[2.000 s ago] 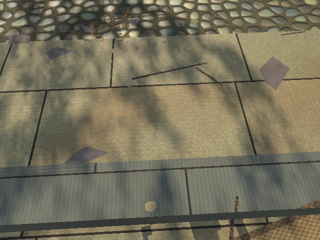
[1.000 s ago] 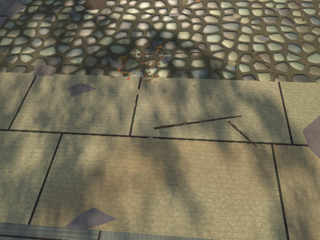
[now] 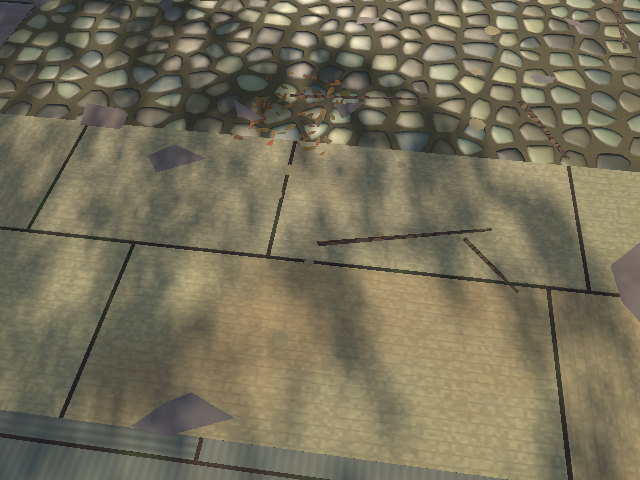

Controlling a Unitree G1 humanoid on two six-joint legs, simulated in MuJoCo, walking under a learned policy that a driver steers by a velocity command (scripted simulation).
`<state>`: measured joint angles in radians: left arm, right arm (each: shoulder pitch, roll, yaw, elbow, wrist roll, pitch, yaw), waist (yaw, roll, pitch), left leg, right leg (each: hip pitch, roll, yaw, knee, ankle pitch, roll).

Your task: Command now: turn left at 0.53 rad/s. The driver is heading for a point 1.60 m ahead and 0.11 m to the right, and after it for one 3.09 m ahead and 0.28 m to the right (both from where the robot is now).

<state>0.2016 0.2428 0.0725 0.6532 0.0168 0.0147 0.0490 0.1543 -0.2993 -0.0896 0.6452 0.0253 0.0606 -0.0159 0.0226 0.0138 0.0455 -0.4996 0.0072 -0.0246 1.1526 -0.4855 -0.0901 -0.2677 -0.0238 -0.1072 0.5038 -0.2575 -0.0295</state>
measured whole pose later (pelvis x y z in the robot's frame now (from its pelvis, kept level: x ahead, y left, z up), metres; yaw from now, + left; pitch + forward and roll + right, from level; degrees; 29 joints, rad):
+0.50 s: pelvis +0.10 +0.06 +0.00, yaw +3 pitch +2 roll -1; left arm 0.28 0.22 0.05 0.73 -0.03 -0.01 -0.01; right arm 0.49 -0.17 -0.01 0.83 -0.03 -0.04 -0.01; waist -0.02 -0.03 -0.03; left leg -0.03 0.00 0.09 0.36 -0.37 0.05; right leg -1.08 -0.01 0.08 1.71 -0.20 0.03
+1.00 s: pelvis +0.38 +0.03 +0.09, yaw -13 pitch +3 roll +0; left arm 0.37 0.24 0.03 0.75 -0.02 -0.06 -0.01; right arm 0.06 -0.26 -0.01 0.60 -0.03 -0.10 0.00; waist 0.03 0.04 -0.02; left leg -0.80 0.10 -0.07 1.01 -0.04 -0.02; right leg -0.18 0.12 0.10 0.35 -0.22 -0.10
